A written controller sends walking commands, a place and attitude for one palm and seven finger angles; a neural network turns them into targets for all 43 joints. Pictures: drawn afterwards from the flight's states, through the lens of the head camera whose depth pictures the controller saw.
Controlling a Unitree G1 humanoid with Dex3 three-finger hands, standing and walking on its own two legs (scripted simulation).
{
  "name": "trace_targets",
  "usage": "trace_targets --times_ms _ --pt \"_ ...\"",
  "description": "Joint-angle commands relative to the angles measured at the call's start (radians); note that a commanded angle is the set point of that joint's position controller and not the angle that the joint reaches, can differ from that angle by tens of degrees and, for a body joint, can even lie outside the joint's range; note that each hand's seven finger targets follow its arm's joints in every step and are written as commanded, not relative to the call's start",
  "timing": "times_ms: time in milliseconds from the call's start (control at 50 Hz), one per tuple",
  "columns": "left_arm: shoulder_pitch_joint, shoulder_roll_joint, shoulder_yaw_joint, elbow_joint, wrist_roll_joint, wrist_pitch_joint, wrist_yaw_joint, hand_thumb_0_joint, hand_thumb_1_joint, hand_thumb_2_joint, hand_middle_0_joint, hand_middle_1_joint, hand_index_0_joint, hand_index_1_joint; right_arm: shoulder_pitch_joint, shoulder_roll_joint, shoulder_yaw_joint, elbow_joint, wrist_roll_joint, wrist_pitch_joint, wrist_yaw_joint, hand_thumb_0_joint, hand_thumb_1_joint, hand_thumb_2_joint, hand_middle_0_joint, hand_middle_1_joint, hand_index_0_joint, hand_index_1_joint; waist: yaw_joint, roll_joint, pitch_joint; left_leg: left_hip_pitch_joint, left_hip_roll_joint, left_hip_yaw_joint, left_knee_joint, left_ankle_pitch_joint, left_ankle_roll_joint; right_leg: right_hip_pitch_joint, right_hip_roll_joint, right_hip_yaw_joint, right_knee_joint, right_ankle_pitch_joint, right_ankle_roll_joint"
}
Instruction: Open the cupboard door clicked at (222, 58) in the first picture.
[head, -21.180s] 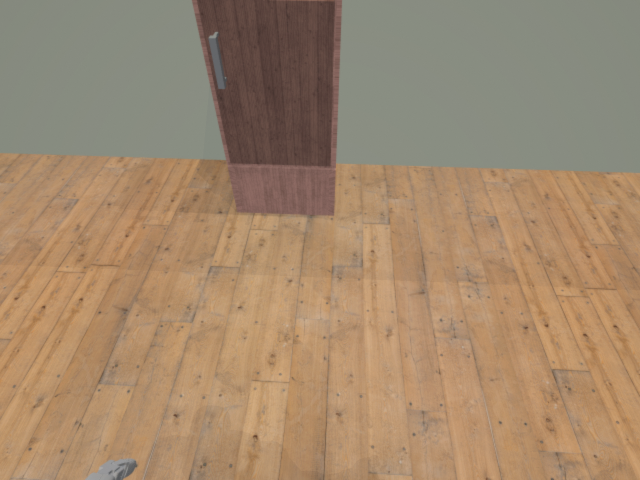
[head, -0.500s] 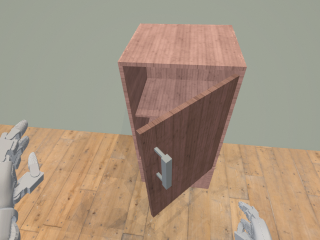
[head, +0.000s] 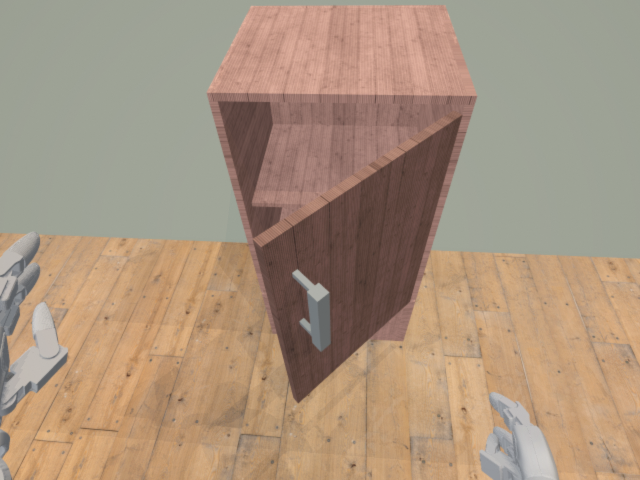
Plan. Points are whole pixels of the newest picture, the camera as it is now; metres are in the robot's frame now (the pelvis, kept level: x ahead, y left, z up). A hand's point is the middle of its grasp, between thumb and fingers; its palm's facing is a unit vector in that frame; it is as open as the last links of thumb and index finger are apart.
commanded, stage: step back with the hand held close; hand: left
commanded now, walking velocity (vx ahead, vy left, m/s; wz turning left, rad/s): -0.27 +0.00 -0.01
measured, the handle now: (311, 311) +0.37 +0.05 -0.06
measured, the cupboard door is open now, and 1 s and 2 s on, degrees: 46 46 46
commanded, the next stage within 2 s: stop stepping back and stand still in 1.10 s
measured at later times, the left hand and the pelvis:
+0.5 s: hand out of the picture +0.12 +0.29 +0.15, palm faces +0.44 -0.75 -0.50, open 7.4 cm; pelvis -0.07 +0.02 -0.02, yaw +3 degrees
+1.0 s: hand out of the picture +0.07 +0.30 +0.16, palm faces +0.48 -0.73 -0.50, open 7.4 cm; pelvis -0.11 +0.02 -0.01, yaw +2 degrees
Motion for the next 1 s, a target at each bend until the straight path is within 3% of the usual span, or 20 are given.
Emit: trace_targets --times_ms 0,80,120,200,280,300,400,480,560,600,640,680,700,740,780,800,820,860,920,980 --pt "0.022 0.249 0.206 -0.291 -0.014 -0.078 0.038 0.000 0.900 0.900 -0.200 -0.300 -0.200 -0.300 -0.101 -0.096 -0.052 -0.178 0.009 -0.029 -0.017 0.000 -0.900 -0.900 0.200 0.300 0.200 0.300 0.006 -0.010 -0.260 -0.012 0.031 -0.027 -0.008 0.358 0.007 0.160 -0.087 0.058 0.040 0.363 0.010" --pt "0.039 0.231 0.201 -0.249 -0.017 -0.074 0.045 0.000 0.900 0.900 -0.200 -0.300 -0.200 -0.300 -0.099 -0.091 -0.059 -0.183 0.016 -0.018 -0.023 0.000 -0.900 -0.900 0.200 0.300 0.200 0.300 0.000 -0.052 -0.214 -0.051 0.041 -0.036 -0.013 0.308 0.009 0.105 -0.079 0.067 0.043 0.303 0.018" --pt "0.037 0.221 0.189 -0.236 -0.015 -0.072 0.047 0.000 0.900 0.900 -0.200 -0.300 -0.200 -0.300 -0.103 -0.097 -0.059 -0.183 0.017 -0.017 -0.025 0.000 -0.900 -0.900 0.200 0.300 0.200 0.300 0.000 -0.027 -0.190 -0.080 0.048 -0.044 -0.029 0.274 0.013 0.092 -0.074 0.070 0.048 0.256 0.019" --pt "0.014 0.213 0.172 -0.224 -0.005 -0.074 0.050 0.000 0.900 0.900 -0.200 -0.300 -0.200 -0.300 -0.109 -0.108 -0.058 -0.183 0.018 -0.018 -0.025 0.000 -0.900 -0.900 0.200 0.300 0.200 0.300 -0.001 -0.018 -0.138 -0.177 0.058 -0.062 -0.074 0.080 0.031 0.077 -0.061 0.080 0.035 0.089 0.024" --pt "-0.011 0.212 0.167 -0.259 0.015 -0.093 0.055 0.000 0.900 0.900 -0.200 -0.300 -0.200 -0.300 -0.095 -0.117 -0.052 -0.198 0.016 -0.028 -0.020 0.000 -0.900 -0.900 0.200 0.300 0.200 0.300 -0.006 -0.010 -0.101 -0.332 0.065 -0.087 -0.108 -0.216 0.058 0.103 -0.054 0.105 0.037 -0.087 0.028" --pt "-0.022 0.231 0.184 -0.280 0.021 -0.099 0.058 0.000 0.900 0.900 -0.200 -0.300 -0.200 -0.300 -0.098 -0.125 -0.053 -0.199 0.012 -0.031 -0.023 0.000 -0.900 -0.900 0.200 0.300 0.200 0.300 -0.003 0.023 -0.099 -0.376 0.072 -0.107 -0.130 -0.262 0.067 0.134 -0.046 0.101 0.057 -0.104 0.029" --pt "-0.049 0.240 0.207 -0.306 0.044 -0.120 0.064 0.000 0.900 0.900 -0.200 -0.300 -0.200 -0.300 -0.082 -0.124 -0.053 -0.212 0.005 -0.049 -0.024 0.000 -0.900 -0.900 0.200 0.300 0.200 0.300 -0.003 0.050 -0.093 -0.512 0.101 -0.144 -0.145 -0.404 0.093 0.189 -0.015 0.112 0.143 -0.141 0.034" --pt "-0.025 0.237 0.220 -0.330 0.042 -0.141 0.063 0.000 0.900 0.900 -0.200 -0.300 -0.200 -0.300 -0.062 -0.115 -0.053 -0.209 0.002 -0.072 -0.018 0.000 -0.900 -0.900 0.200 0.300 0.200 0.300 -0.006 0.049 -0.131 -0.482 0.082 -0.130 -0.088 -0.377 0.087 0.166 -0.017 0.147 0.157 -0.065 0.025" --pt "-0.056 0.218 0.210 -0.319 0.048 -0.151 0.061 0.000 0.900 0.900 -0.200 -0.300 -0.200 -0.300 -0.050 -0.123 -0.058 -0.196 -0.001 -0.083 -0.013 0.000 -0.900 -0.900 0.200 0.300 0.200 0.300 -0.013 0.008 -0.077 -0.521 0.072 -0.125 -0.027 -0.463 0.084 0.079 -0.029 0.209 0.119 -0.216 0.012" --pt "-0.089 0.222 0.196 -0.304 0.042 -0.150 0.063 0.000 0.900 0.900 -0.200 -0.300 -0.200 -0.300 -0.049 -0.116 -0.059 -0.176 -0.003 -0.086 -0.014 0.000 -0.900 -0.900 0.200 0.300 0.200 0.300 -0.019 -0.053 -0.056 -0.399 0.039 -0.096 0.053 -0.386 0.059 -0.077 -0.059 0.245 0.030 -0.258 -0.005" --pt "-0.099 0.228 0.185 -0.304 0.030 -0.154 0.070 0.000 0.900 0.900 -0.200 -0.300 -0.200 -0.300 -0.034 -0.107 -0.057 -0.155 0.000 -0.087 -0.012 0.000 -0.900 -0.900 0.200 0.300 0.200 0.300 -0.029 -0.097 -0.081 -0.238 0.008 -0.066 0.132 -0.296 0.032 -0.220 -0.094 0.246 -0.034 -0.276 -0.015" --pt "-0.096 0.226 0.179 -0.288 0.024 -0.154 0.073 0.000 0.900 0.900 -0.200 -0.300 -0.200 -0.300 -0.032 -0.104 -0.060 -0.145 0.002 -0.081 -0.011 0.000 -0.900 -0.900 0.200 0.300 0.200 0.300 -0.032 -0.117 -0.094 -0.173 0.002 -0.053 0.162 -0.284 0.023 -0.291 -0.105 0.232 -0.060 -0.328 -0.013" --pt "-0.098 0.241 0.188 -0.295 0.024 -0.158 0.076 0.000 0.900 0.900 -0.200 -0.300 -0.200 -0.300 -0.042 -0.107 -0.062 -0.140 0.002 -0.079 -0.015 0.000 -0.900 -0.900 0.200 0.300 0.200 0.300 -0.032 -0.086 -0.091 -0.168 0.009 -0.064 0.139 -0.288 0.025 -0.303 -0.095 0.214 -0.051 -0.329 -0.010" --pt "-0.072 0.237 0.199 -0.316 0.020 -0.159 0.075 0.000 0.900 0.900 -0.200 -0.300 -0.200 -0.300 -0.053 -0.109 -0.057 -0.155 0.002 -0.076 -0.018 0.000 -0.900 -0.900 0.200 0.300 0.200 0.300 -0.029 0.017 -0.106 -0.307 0.076 -0.148 -0.028 -0.369 0.054 -0.164 -0.030 0.155 0.101 -0.271 0.017" --pt "-0.055 0.244 0.244 -0.350 0.034 -0.164 0.069 0.000 0.900 0.900 -0.200 -0.300 -0.200 -0.300 -0.091 -0.117 -0.063 -0.176 0.000 -0.087 -0.021 0.000 -0.900 -0.900 0.200 0.300 0.200 0.300 0.002 0.185 -0.169 -0.593 0.244 -0.329 -0.279 -0.508 0.131 0.171 0.090 0.080 0.489 -0.084 0.053" --pt "-0.058 0.268 0.258 -0.363 0.034 -0.164 0.065 0.000 0.900 0.900 -0.200 -0.300 -0.200 -0.300 -0.099 -0.098 -0.066 -0.174 -0.008 -0.089 -0.020 0.000 -0.900 -0.900 0.200 0.300 0.200 0.300 0.006 0.205 -0.185 -0.579 0.286 -0.368 -0.309 -0.436 0.152 0.162 0.098 0.095 0.606 -0.143 0.049" --pt "-0.056 0.278 0.270 -0.412 0.027 -0.168 0.062 0.000 0.900 0.900 -0.200 -0.300 -0.200 -0.300 -0.078 -0.087 -0.074 -0.172 -0.014 -0.102 -0.015 0.000 -0.900 -0.900 0.200 0.300 0.200 0.300 0.003 0.169 -0.230 -0.471 0.298 -0.359 -0.282 -0.306 0.159 0.094 0.096 0.115 0.668 -0.205 0.042" --pt "0.010 0.251 0.263 -0.369 0.022 -0.164 0.054 0.000 0.900 0.900 -0.200 -0.300 -0.200 -0.300 -0.078 -0.096 -0.088 -0.157 -0.011 -0.121 0.001 0.000 -0.900 -0.900 0.200 0.300 0.200 0.300 0.003 0.100 -0.232 -0.408 0.308 -0.290 -0.226 -0.295 0.172 0.055 0.094 0.139 0.689 -0.287 0.036" --pt "0.045 0.213 0.218 -0.346 0.002 -0.149 0.055 0.000 0.900 0.900 -0.200 -0.300 -0.200 -0.300 -0.075 -0.075 -0.065 -0.132 -0.025 -0.135 0.011 0.000 -0.900 -0.900 0.200 0.300 0.200 0.300 -0.005 0.113 -0.175 -0.228 0.266 -0.226 -0.199 -0.110 0.145 -0.067 0.061 0.101 0.447 -0.342 0.021" --pt "-0.030 0.200 0.168 -0.353 -0.011 -0.152 0.046 0.000 0.900 0.900 -0.200 -0.300 -0.200 -0.300 -0.052 -0.088 -0.056 -0.078 -0.035 -0.145 0.020 0.000 -0.900 -0.900 0.200 0.300 0.200 0.300 -0.009 0.153 -0.241 0.031 0.251 -0.199 -0.160 0.215 0.100 -0.109 0.064 0.083 0.175 -0.331 0.014"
